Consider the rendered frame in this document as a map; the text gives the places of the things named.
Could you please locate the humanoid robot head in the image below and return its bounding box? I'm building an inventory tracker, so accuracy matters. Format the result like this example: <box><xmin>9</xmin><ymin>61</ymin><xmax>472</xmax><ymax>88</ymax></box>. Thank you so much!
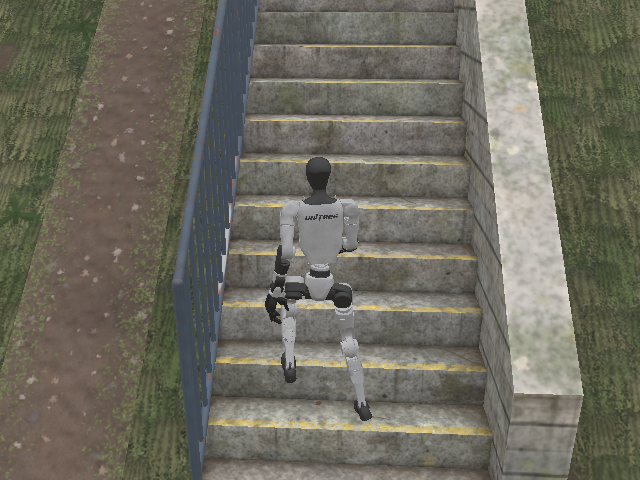
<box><xmin>302</xmin><ymin>157</ymin><xmax>337</xmax><ymax>205</ymax></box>

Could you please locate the robot left hand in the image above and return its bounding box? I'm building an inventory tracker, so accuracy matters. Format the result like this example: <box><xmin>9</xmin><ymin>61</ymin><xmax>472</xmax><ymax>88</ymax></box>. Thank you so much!
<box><xmin>265</xmin><ymin>294</ymin><xmax>289</xmax><ymax>324</ymax></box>

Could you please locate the robot left upper arm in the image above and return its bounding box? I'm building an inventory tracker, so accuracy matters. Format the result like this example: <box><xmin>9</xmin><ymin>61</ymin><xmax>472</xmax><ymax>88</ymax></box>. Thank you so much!
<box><xmin>280</xmin><ymin>201</ymin><xmax>299</xmax><ymax>259</ymax></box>

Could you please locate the right robot forearm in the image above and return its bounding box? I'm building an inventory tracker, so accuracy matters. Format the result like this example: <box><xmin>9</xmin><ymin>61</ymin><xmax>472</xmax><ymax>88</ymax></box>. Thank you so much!
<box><xmin>340</xmin><ymin>238</ymin><xmax>359</xmax><ymax>252</ymax></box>

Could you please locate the left robot forearm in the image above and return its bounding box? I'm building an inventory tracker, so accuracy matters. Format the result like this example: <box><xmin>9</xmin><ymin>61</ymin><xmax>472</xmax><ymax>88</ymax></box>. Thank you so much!
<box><xmin>269</xmin><ymin>245</ymin><xmax>290</xmax><ymax>298</ymax></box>

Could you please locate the robot left shin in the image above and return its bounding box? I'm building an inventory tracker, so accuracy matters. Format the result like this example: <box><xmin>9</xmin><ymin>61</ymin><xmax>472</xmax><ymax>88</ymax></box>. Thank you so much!
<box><xmin>281</xmin><ymin>305</ymin><xmax>296</xmax><ymax>370</ymax></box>

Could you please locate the robot right upper arm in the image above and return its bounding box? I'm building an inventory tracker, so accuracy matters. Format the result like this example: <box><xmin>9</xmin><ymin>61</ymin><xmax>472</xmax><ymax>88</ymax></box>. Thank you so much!
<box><xmin>339</xmin><ymin>199</ymin><xmax>359</xmax><ymax>250</ymax></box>

